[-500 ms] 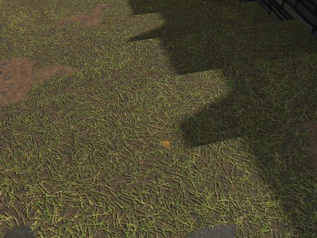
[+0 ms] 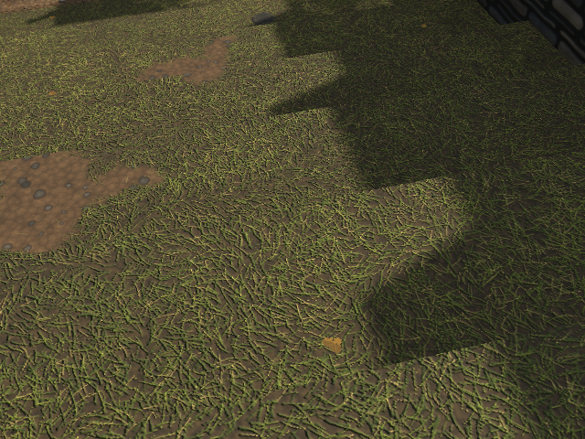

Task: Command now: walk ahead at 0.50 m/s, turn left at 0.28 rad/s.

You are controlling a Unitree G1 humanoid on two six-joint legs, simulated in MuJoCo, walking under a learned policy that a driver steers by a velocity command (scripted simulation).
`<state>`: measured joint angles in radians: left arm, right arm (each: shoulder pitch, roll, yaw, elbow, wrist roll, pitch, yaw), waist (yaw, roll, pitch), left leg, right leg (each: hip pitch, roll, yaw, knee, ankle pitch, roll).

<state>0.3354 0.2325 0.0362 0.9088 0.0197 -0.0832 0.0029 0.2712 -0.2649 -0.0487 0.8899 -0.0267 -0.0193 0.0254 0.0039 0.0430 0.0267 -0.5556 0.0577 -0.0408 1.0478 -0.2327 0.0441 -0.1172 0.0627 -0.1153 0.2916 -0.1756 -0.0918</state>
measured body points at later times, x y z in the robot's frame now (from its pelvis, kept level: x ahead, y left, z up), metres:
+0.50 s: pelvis +0.26 +0.07 -0.01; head +0.28 +0.08 +0.44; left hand +0.30 +0.35 -0.13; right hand +0.39 -0.19 -0.14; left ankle +0.27 +0.11 -0.75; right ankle +0.28 -0.09 -0.66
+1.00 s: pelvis +0.50 +0.11 -0.01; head +0.51 +0.10 +0.44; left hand +0.38 +0.36 -0.13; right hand +0.72 -0.08 -0.14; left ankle +0.41 +0.22 -0.67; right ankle +0.50 +0.02 -0.75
